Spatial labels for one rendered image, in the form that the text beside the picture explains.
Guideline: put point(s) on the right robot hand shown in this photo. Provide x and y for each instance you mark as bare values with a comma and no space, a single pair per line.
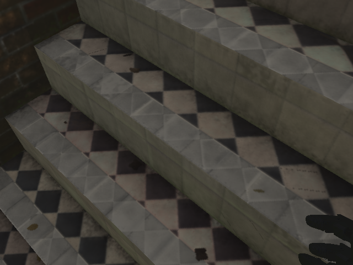
342,227

